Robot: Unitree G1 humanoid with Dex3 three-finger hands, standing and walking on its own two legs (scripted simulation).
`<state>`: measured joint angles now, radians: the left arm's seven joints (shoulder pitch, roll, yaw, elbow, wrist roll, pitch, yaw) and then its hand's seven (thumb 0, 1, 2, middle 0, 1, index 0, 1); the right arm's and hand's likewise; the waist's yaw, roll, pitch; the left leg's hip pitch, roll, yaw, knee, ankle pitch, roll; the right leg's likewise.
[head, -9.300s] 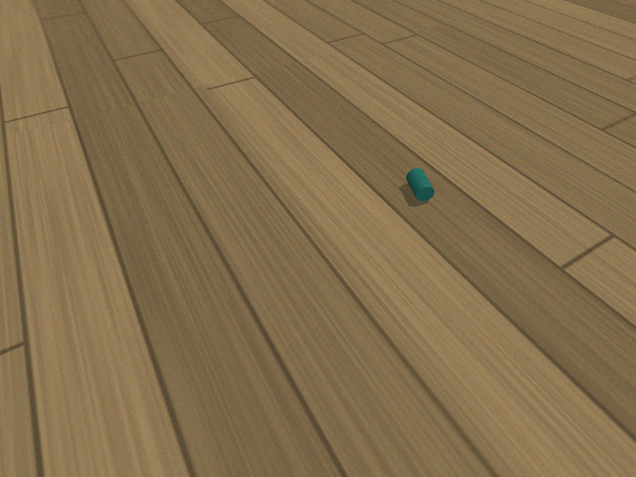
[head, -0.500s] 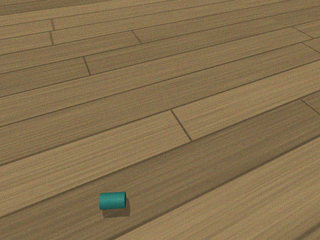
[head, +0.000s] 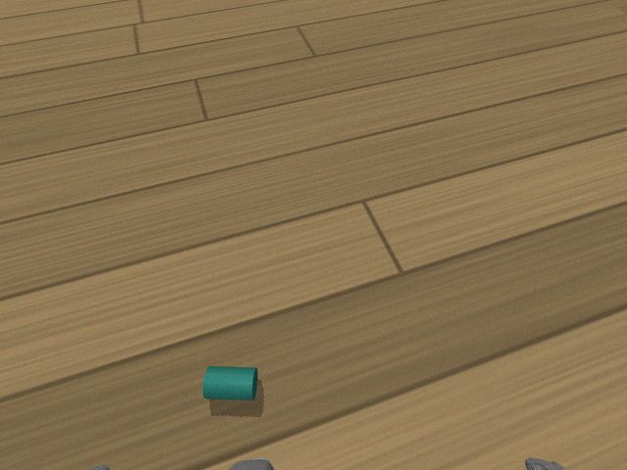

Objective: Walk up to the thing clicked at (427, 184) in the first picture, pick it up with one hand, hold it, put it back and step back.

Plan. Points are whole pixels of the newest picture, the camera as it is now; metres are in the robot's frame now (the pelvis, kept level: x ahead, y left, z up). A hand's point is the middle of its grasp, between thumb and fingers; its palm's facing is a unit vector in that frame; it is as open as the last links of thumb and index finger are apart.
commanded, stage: walk up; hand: left
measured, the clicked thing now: (231, 383) +0.39 +0.26 -0.71
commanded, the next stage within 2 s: stand in 1.80 s
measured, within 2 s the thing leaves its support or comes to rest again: neither
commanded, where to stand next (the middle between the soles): +0.00 +0.04 m, yaw -3 degrees
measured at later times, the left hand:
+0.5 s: hand out of the picture +0.04 +0.31 -0.12, palm faces -0.03 -0.87 -0.49, open 7.4 cm
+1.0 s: hand out of the picture +0.04 +0.29 -0.14, palm faces +0.01 -0.94 -0.33, open 7.4 cm
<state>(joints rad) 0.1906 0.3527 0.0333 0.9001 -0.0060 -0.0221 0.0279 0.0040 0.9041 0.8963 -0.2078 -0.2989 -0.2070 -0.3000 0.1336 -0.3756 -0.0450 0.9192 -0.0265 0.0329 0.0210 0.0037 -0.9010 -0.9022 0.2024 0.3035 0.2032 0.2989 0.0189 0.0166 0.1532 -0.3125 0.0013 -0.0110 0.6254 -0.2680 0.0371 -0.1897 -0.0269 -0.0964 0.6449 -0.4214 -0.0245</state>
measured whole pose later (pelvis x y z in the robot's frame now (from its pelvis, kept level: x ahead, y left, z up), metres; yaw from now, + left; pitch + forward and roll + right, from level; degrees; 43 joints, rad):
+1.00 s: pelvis -0.04 +0.04 +0.01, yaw +0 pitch -3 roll +0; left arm 0.14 0.34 0.02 1.04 0.00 0.00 -0.02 0.01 0.91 0.90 -0.20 -0.30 -0.20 -0.30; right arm 0.09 -0.36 -0.01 1.01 0.00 0.00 0.01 0.00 -0.90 -0.90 0.20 0.30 0.20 0.30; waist 0.02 0.01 0.08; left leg -0.18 0.02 -0.06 0.51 -0.27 -0.03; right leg -0.20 -0.02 0.02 0.51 -0.25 0.02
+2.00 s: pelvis -0.04 +0.05 +0.02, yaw -2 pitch -2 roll +0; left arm 0.10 0.35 0.01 1.13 0.00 -0.01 -0.01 0.00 0.91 0.90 -0.20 -0.30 -0.20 -0.30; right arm 0.10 -0.36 -0.01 1.12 -0.01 -0.01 0.01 0.00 -0.90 -0.90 0.20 0.30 0.20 0.30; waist 0.00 0.00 0.06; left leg -0.11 0.03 -0.02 0.35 -0.19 -0.03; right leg -0.15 -0.02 0.06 0.36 -0.17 0.03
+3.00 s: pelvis -0.04 +0.04 +0.02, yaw -2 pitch -3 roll +0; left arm 0.13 0.36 0.00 1.11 0.00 -0.01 -0.01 0.00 0.91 0.90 -0.20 -0.30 -0.20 -0.30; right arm 0.12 -0.36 -0.01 1.13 -0.01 0.00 0.02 0.00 -0.90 -0.90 0.20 0.30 0.20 0.30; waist 0.00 0.01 0.06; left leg -0.11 0.03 -0.03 0.34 -0.19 -0.04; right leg -0.14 -0.02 0.05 0.36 -0.17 0.03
